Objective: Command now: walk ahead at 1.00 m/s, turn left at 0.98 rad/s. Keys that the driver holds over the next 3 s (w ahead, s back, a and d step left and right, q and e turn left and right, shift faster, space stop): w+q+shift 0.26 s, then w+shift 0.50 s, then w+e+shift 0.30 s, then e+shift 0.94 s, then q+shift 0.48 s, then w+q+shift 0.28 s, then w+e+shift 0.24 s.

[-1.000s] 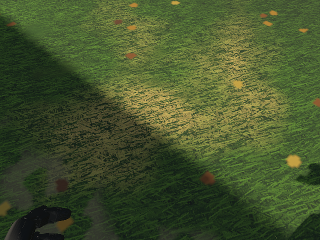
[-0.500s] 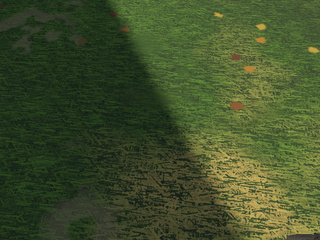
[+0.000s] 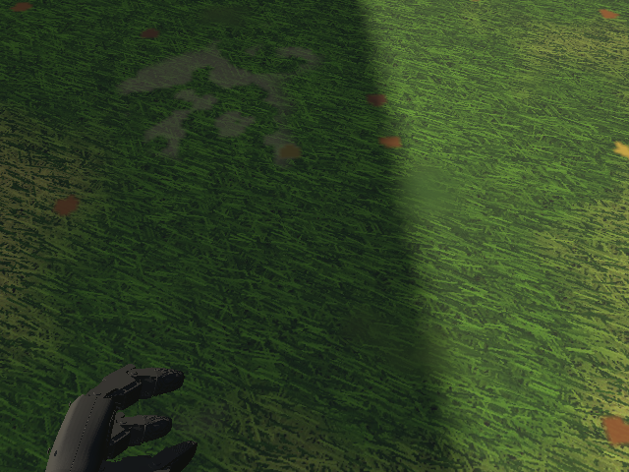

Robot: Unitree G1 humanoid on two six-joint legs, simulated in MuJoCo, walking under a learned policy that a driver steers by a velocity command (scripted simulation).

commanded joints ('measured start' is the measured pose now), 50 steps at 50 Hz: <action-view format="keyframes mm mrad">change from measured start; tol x64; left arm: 1 596 283 122 74 23 -16 54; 50 469 210 149 239 -14 33 -14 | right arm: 1 -172 -81 -11 -116 -10 -34 -1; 50 -223 -60 72 -110 -33 -92 -15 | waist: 1 366 -108 -354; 50 225 35 -146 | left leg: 1 -455 74 11 686 512 -1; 16 -786 217 365 467 488 -33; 25 472 502 -402 37 50 266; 39 -272 265 238 -484 633 83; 45 34 331 406 248 1524 -37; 47 -698 91 371 1122 235 -128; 50 -827 189 200 1013 206 -93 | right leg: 1 880 -181 173 11 -476 -49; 3 872 -415 842 -297 -924 -177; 22 626 -238 -315 32 1188 -98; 25 -138 24 -184 1064 -446 -56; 45 462 156 -231 83 -46 -196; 50 740 -188 574 -240 -257 -388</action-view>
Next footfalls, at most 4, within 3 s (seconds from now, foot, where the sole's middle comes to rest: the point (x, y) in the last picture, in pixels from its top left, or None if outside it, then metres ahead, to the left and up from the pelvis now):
0.02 right None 0.20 -0.16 -0.75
0.48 left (229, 439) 0.54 0.13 -0.75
0.92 right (200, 252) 1.04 0.19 -0.75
1.30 left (106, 174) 1.35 0.45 -0.75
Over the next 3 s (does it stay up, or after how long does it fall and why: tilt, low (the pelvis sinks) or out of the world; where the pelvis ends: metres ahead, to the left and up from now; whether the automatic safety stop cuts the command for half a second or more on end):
stays up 1.43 0.33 0.01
